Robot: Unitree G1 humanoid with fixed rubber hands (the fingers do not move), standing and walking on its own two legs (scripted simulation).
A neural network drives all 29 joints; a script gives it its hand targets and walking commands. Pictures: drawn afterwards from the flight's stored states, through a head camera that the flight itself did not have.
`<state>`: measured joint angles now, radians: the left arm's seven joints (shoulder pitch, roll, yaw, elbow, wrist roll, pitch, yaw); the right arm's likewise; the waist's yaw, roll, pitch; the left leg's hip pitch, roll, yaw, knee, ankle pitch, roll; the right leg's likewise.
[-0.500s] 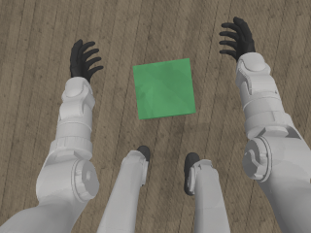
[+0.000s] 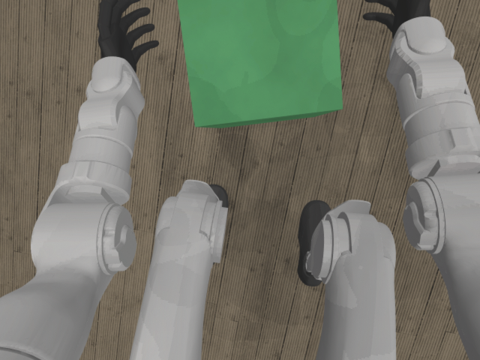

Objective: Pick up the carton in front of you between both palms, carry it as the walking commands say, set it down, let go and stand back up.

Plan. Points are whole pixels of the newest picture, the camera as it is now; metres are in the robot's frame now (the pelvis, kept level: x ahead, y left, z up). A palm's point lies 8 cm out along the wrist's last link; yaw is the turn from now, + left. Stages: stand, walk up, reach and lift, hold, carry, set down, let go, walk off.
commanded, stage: reach and lift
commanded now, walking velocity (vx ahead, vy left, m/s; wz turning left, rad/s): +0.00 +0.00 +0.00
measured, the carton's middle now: (261, 64) +0.52 +0.03 -0.29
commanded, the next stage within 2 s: none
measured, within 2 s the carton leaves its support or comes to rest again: leaves its support in 1.02 s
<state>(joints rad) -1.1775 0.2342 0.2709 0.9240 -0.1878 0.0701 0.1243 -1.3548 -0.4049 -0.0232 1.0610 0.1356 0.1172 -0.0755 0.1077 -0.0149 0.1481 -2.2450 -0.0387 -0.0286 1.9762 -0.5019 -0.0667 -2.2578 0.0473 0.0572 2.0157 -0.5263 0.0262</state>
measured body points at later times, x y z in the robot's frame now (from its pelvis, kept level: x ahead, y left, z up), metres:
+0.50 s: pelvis +0.00 +0.00 -0.05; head +0.37 -0.01 +0.21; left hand +0.51 +0.21 -0.23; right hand +0.56 -0.15 -0.23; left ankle +0.12 +0.13 -0.38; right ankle +0.11 -0.12 -0.38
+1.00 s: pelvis +0.00 +0.00 -0.05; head +0.36 -0.01 +0.22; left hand +0.52 +0.19 -0.22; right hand +0.56 -0.11 -0.23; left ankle +0.12 +0.13 -0.38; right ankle +0.11 -0.12 -0.38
